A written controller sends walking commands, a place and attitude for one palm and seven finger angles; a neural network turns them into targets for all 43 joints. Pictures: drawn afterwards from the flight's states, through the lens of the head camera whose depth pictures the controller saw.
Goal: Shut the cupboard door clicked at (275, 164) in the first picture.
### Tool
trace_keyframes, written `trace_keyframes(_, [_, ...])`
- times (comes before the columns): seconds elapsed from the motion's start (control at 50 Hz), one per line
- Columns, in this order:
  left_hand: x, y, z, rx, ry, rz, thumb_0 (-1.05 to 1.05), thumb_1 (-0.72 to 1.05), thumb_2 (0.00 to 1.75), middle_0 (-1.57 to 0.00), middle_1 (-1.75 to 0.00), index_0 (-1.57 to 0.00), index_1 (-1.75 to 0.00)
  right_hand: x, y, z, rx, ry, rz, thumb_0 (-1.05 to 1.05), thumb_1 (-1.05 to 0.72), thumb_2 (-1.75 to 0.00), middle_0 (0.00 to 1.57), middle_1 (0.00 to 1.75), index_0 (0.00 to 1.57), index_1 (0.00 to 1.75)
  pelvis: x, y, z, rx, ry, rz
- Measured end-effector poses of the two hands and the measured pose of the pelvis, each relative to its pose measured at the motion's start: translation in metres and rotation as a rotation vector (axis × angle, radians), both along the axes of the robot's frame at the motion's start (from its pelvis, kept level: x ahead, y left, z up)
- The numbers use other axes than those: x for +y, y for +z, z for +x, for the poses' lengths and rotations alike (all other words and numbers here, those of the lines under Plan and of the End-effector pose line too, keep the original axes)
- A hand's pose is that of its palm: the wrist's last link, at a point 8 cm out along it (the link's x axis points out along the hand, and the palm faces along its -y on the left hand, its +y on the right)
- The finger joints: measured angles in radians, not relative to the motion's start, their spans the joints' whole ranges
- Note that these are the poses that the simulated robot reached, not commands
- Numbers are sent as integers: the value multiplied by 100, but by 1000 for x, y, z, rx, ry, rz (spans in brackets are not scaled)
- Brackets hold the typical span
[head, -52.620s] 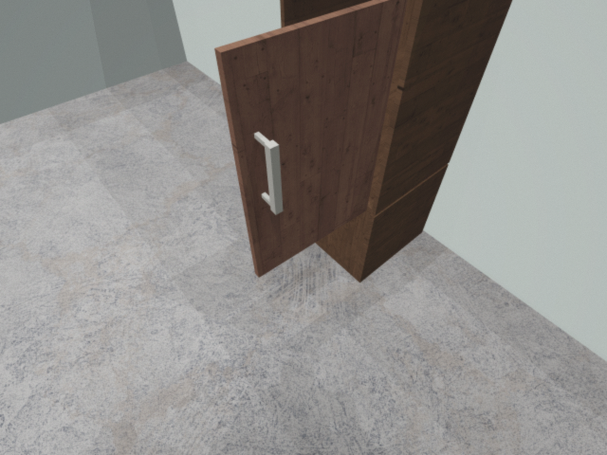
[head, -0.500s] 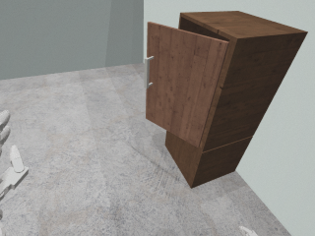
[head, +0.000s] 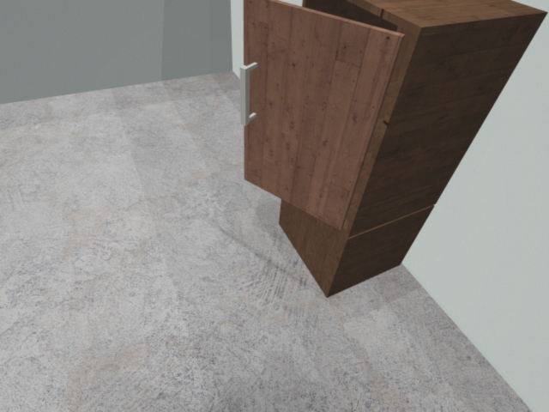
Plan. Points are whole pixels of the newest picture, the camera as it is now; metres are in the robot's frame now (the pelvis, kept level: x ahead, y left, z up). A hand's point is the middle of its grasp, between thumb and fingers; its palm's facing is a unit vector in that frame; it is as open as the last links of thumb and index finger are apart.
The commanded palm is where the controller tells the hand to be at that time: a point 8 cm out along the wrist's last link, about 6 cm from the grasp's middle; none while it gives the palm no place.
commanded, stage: let the arm hang, fingers relaxed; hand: left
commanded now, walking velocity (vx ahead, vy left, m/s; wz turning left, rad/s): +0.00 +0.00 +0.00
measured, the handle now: (249, 94) +0.91 +0.08 +0.02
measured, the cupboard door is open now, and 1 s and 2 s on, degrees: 29 29 29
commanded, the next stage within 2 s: look to check the result in 0.82 s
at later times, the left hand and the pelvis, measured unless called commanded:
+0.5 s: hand out of the picture -0.05 +0.16 -0.16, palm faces +0.01 -0.98 -0.17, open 7.4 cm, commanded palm none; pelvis +0.02 +0.00 +0.02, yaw -2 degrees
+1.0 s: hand out of the picture -0.01 +0.15 -0.16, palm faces +0.00 -0.99 -0.16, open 7.4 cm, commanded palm none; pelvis +0.03 -0.01 +0.02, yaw -2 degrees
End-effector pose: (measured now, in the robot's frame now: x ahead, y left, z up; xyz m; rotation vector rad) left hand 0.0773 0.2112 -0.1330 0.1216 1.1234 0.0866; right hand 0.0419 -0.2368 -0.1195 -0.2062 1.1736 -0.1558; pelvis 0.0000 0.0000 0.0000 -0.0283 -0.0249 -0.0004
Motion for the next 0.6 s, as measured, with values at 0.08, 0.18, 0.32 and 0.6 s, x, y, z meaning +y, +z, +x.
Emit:
trace_keyframes(0.08, [14, -10, -51, 169, 56, 17, -3, 102, 89, -21, -30, -21, -30, 0, 5, -45, 186, -35, -16, 1, -91, -90, 20, 30, 20, 30, -3, 8, 4, 26, 2, 5])
trace_keyframes(0.18, [24, -1, -114, 378, 68, 49, -1, 98, 89, -20, -30, -20, -30, 0, 6, -73, 299, -89, -8, 1, -91, -90, 20, 30, 20, 30, -2, 15, 10, 31, -7, 9])
trace_keyframes(0.32, [22, 12, -157, 518, 81, 70, 0, 93, 90, -20, -30, -20, -29, 9, -3, -69, 297, -114, 31, 1, -91, -90, 20, 30, 20, 30, -1, 17, 15, 13, -22, 12])
trace_keyframes(0.6, [-20, -1, -102, 361, 57, -7, 1, 91, 90, -20, -30, -20, -30, 22, -11, -42, 223, -112, 78, 1, -93, -90, 20, 30, 20, 30, -4, 17, 22, -1, -29, 22])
